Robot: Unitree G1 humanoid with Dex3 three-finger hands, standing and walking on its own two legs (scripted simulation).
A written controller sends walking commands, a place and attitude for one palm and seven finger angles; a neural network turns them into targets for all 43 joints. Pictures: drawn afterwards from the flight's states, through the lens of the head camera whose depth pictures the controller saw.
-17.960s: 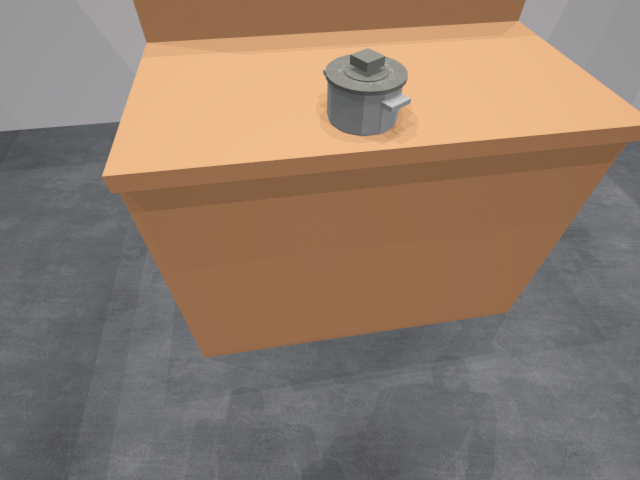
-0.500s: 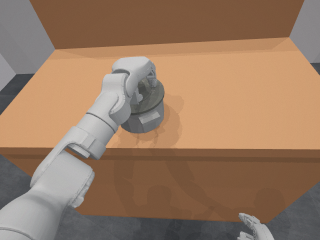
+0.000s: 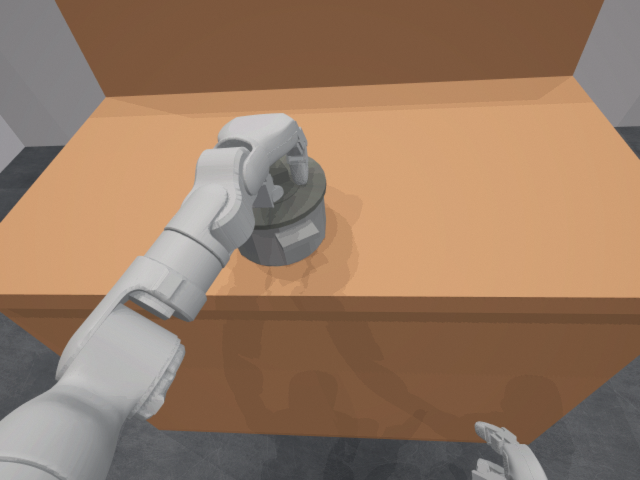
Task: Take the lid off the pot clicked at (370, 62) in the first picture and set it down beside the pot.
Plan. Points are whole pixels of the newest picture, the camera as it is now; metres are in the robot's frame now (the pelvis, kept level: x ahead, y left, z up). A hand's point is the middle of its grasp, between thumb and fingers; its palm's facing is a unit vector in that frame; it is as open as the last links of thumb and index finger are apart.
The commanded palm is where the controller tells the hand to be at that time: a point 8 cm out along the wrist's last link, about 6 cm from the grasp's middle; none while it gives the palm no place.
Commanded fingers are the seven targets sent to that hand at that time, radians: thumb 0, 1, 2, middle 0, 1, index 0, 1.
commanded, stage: close the fingers and squeeze the knob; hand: left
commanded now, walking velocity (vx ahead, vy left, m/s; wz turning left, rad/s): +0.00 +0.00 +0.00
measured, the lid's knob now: (266, 172) +0.47 +0.07 +0.15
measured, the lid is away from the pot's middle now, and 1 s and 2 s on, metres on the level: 0.00 0.01 0.01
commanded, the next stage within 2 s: lift the lid straight up in 0.12 s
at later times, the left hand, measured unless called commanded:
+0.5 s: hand (268, 178) +0.44 +0.06 +0.17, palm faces -0.25 -0.04 -0.97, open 4.7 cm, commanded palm +0.42 +0.08 +0.25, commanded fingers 0.00 0.52 1.21 -0.80 -0.80 -1.24 -0.99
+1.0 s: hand (254, 151) +0.44 +0.07 +0.21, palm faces -0.19 -0.03 -0.98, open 4.2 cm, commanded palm +0.42 +0.09 +0.29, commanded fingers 0.00 0.52 1.21 -0.80 -0.80 -1.24 -0.99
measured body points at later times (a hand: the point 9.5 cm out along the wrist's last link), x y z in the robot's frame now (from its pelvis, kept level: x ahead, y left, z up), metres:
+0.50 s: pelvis -0.01 +0.00 +0.00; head +0.01 -0.05 +0.45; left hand +0.44 +0.07 +0.22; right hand +0.13 -0.24 -0.13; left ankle -0.04 +0.10 -0.74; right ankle +0.03 -0.13 -0.74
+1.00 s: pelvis -0.01 +0.00 +0.00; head +0.00 -0.04 +0.45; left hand +0.44 +0.07 +0.26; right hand +0.16 -0.23 -0.12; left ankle -0.04 +0.10 -0.74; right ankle +0.03 -0.13 -0.74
